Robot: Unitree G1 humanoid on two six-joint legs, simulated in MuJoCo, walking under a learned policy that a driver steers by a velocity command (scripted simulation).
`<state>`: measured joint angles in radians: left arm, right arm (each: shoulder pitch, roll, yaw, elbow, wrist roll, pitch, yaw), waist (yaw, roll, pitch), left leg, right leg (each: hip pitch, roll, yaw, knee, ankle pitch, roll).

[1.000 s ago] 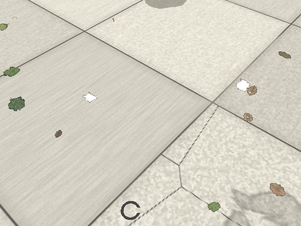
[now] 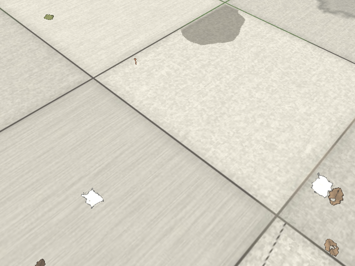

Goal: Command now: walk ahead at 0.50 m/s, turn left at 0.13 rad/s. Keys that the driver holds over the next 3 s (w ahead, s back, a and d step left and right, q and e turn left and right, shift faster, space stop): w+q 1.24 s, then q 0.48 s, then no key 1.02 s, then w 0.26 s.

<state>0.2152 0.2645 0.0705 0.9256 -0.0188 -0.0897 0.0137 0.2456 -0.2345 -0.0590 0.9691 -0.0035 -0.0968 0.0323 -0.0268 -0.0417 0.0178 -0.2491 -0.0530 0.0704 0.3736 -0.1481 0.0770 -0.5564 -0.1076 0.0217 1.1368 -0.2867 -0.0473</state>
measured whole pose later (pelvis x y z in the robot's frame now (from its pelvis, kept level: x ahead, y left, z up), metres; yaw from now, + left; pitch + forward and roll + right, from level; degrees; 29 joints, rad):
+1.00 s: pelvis +0.49 +0.10 -0.01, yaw +32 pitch +1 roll -1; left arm 0.17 0.29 0.07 0.85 -0.01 -0.12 0.01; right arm 0.21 -0.28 -0.09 0.76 0.02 -0.05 0.04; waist 0.00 -0.02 0.06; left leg -0.37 -0.07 0.01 0.53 -0.19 0.10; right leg -0.43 -0.09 0.02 1.20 -0.38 0.00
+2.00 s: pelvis +0.74 +0.27 +0.00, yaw +63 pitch +2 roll -2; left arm 0.12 0.33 0.07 0.82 0.00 0.02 0.01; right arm 0.15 -0.27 -0.05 0.63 -0.02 0.02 -0.01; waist 0.01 -0.05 0.04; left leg -0.30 -0.01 -0.01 0.48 -0.21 0.04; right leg -0.49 -0.05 -0.03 1.01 -0.43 0.08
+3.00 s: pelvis +0.77 +0.33 -0.01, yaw +63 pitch +0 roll +0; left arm 0.31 0.28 0.04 1.02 -0.03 -0.04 0.02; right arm 0.23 -0.24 -0.06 1.02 0.03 -0.07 0.00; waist 0.00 -0.04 0.00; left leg -0.22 -0.02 0.05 0.55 -0.32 0.07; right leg -0.16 -0.04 0.00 0.56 -0.39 -0.01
